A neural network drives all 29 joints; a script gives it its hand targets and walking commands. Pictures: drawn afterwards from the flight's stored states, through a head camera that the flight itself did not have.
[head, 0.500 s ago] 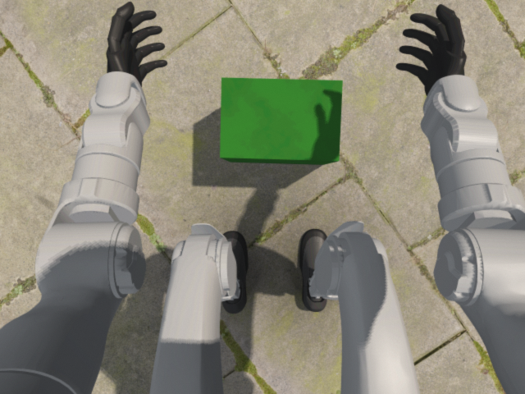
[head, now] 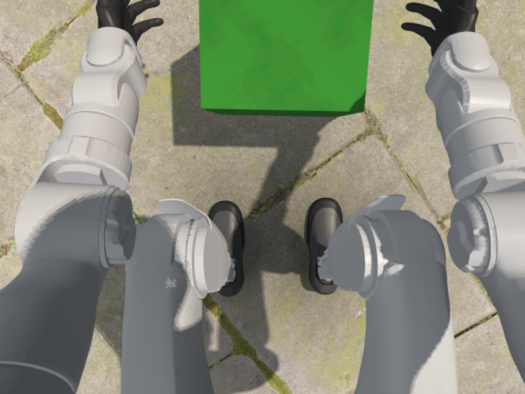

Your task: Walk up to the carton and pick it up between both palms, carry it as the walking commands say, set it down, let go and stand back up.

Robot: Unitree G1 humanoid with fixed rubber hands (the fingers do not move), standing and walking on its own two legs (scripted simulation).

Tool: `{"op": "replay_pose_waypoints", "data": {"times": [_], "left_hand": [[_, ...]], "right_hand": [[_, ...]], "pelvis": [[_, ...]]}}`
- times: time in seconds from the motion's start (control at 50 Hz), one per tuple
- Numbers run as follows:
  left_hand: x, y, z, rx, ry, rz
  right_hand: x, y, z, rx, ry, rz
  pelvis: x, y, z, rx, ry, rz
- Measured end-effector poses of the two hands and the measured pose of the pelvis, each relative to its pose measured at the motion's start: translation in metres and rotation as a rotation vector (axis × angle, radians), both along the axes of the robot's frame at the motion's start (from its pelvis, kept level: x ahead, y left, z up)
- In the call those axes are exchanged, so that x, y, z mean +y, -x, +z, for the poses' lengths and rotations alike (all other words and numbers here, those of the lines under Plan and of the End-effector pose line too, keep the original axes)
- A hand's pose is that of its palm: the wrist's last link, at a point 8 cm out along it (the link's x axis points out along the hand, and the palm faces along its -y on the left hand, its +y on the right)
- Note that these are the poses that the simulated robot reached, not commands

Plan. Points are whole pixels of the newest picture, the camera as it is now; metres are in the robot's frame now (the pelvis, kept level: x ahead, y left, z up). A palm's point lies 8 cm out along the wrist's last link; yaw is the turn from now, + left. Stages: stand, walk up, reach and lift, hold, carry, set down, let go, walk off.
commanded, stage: reach and lift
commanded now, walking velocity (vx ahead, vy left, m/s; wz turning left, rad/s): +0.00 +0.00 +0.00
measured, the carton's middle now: (281, 65) +0.51 -0.01 -0.30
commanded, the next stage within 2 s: none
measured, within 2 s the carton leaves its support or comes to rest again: leaves its support in 1.94 s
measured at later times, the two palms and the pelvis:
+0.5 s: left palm (138, 40) +0.53 +0.19 -0.22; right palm (428, 36) +0.52 -0.21 -0.22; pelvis +0.00 +0.00 -0.04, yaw +0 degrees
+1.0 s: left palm (166, 37) +0.54 +0.15 -0.22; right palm (403, 35) +0.53 -0.18 -0.22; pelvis +0.00 +0.00 -0.03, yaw +0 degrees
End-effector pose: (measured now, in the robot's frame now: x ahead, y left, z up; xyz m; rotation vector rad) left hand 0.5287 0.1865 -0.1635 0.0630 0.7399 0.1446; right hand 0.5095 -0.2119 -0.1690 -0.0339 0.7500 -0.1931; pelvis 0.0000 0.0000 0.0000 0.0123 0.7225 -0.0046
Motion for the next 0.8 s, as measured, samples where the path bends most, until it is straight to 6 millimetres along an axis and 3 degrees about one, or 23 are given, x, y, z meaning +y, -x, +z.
{"op": "replay_pose_waypoints", "data": {"times": [0.14,0.26,0.32,0.42,0.62,0.8], "left_hand": [[-0.002,0.002,-0.036,0.027,0.002,-0.001],[0.000,0.000,-0.061,0.047,-0.007,-0.005],[0.004,-0.006,-0.063,0.020,-0.008,0.000],[0.006,-0.009,-0.063,0.012,-0.006,-0.002],[-0.009,-0.004,-0.054,0.025,0.015,-0.023],[-0.017,-0.003,-0.059,0.031,0.016,-0.031]], "right_hand": [[0.003,0.001,-0.037,0.034,0.000,0.010],[-0.006,-0.005,-0.055,0.030,0.016,-0.003],[-0.008,-0.007,-0.063,0.044,0.024,0.001],[-0.006,-0.014,-0.060,0.014,0.014,0.001],[0.005,-0.008,-0.051,0.026,-0.006,0.010],[0.010,-0.006,-0.057,0.038,-0.006,0.017]], "pelvis": [[0.000,0.003,-0.019,-0.034,-0.002,0.001],[0.000,0.003,-0.033,-0.051,0.001,-0.002],[-0.001,0.003,-0.039,-0.065,0.000,-0.001],[-0.001,0.001,-0.042,-0.082,0.002,-0.004],[0.001,0.000,-0.040,-0.074,0.002,-0.002],[0.001,0.004,-0.038,-0.067,0.003,-0.003]]}}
